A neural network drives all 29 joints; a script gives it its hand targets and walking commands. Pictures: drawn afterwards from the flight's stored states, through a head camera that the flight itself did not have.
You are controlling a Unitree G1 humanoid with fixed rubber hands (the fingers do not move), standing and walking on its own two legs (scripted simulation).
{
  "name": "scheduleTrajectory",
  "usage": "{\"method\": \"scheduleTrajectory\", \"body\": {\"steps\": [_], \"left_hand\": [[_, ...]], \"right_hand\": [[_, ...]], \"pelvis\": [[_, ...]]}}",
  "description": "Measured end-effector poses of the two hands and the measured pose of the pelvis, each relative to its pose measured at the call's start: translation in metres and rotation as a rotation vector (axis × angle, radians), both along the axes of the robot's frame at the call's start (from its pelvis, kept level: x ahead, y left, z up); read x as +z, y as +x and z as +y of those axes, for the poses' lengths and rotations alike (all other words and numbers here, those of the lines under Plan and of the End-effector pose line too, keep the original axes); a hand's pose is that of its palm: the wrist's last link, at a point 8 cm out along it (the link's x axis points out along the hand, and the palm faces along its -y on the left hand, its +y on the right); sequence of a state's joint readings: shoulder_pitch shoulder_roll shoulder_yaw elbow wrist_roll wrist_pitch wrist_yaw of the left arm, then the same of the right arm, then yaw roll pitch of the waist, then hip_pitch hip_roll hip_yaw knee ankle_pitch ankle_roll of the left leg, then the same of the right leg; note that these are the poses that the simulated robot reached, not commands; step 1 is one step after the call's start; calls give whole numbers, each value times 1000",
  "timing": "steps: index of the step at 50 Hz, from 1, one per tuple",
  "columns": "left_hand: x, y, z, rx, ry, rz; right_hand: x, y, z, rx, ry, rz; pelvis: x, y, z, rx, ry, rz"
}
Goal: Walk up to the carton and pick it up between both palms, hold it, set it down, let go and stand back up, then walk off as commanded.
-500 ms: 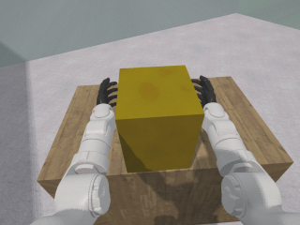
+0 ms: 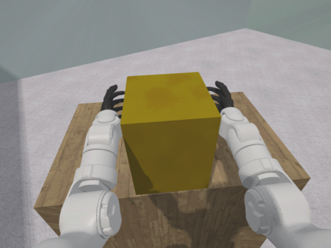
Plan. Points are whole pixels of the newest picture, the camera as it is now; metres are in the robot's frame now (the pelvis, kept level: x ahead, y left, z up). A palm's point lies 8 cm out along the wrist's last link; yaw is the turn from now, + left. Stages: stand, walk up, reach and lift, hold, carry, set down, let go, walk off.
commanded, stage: reach and lift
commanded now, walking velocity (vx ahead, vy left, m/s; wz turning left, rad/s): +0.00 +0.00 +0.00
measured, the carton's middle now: (167, 132) +0.40 +0.03 +0.11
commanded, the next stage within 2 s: hold in 1.28 s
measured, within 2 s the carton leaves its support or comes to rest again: neither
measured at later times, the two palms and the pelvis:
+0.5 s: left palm (108, 101) +0.39 +0.17 +0.22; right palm (230, 93) +0.40 -0.12 +0.23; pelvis +0.01 +0.00 +0.00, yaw +0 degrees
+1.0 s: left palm (109, 99) +0.39 +0.17 +0.23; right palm (233, 92) +0.39 -0.12 +0.24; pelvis +0.01 +0.00 +0.00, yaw +0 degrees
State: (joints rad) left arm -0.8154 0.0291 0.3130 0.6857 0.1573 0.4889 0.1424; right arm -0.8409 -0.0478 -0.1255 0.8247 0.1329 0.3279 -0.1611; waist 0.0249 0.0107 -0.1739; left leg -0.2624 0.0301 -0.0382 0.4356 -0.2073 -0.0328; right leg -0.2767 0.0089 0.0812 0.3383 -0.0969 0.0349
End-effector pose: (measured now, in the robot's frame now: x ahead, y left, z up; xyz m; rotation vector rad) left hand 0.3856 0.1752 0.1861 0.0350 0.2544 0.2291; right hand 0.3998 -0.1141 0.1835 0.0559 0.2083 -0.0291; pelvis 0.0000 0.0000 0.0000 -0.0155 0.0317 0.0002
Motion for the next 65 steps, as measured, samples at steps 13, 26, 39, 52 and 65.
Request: {"method": "scheduleTrajectory", "body": {"steps": [13, 26, 39, 52, 65], "left_hand": [[26, 0, -3, -22, 2, -31], [35, 5, -5, -26, -30, -66], [48, 3, -8, -37, -40, -95], [46, 1, -8, -41, -29, -61], [59, -8, -9, -44, -37, -77]], "right_hand": [[35, -3, -4, -23, 12, -30], [49, 0, -5, -33, 16, -66], [64, -5, -8, -45, 39, -94], [62, -6, -8, -45, 34, -63], [75, -16, -9, -50, 50, -76]], "pelvis": [[0, 4, 1, 1, -2, -26], [1, 10, 2, 1, -3, -23], [1, 10, 2, 1, -4, -25], [1, 9, 2, 2, -4, -31], [1, 7, 2, 2, -3, -39]]}}
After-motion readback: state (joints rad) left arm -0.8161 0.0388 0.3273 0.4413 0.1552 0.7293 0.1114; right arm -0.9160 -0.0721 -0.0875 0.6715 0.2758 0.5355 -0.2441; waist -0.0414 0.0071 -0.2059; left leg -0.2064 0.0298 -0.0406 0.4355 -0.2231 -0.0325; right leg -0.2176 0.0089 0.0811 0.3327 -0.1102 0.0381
